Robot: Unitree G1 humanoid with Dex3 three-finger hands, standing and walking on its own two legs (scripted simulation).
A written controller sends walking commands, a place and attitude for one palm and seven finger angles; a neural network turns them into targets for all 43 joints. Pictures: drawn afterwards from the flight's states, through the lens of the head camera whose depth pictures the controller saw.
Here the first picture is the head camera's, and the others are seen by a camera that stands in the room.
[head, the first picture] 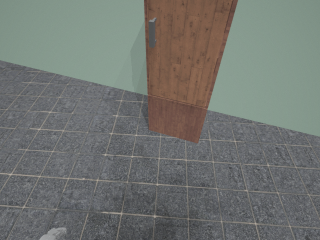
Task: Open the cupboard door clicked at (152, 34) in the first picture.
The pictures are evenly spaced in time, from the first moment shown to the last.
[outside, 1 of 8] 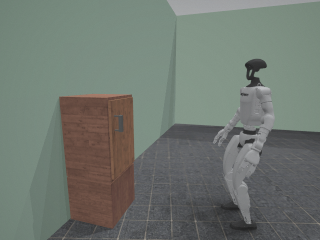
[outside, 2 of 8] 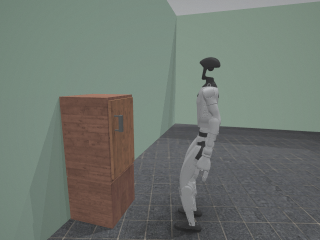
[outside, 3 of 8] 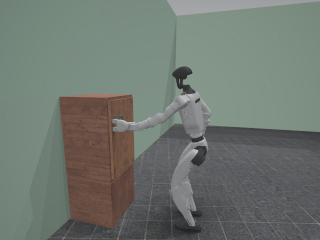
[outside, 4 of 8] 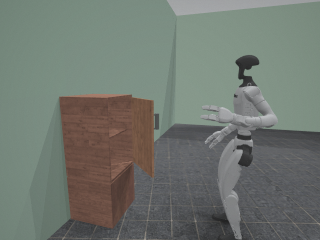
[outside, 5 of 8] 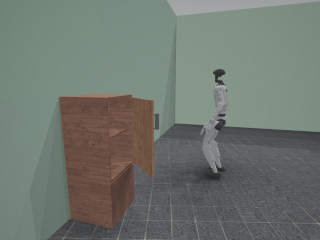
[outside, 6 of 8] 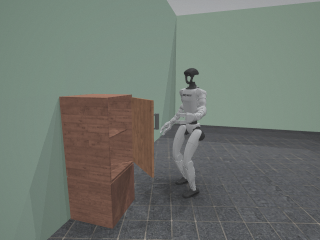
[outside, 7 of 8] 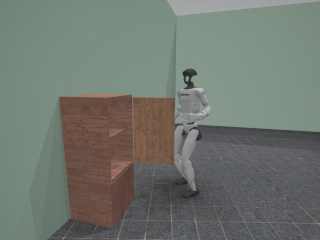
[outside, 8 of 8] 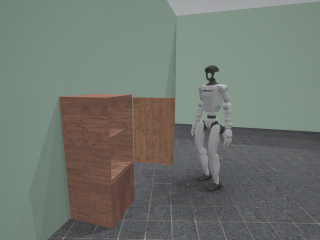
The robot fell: no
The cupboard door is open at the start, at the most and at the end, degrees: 0 95 94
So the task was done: yes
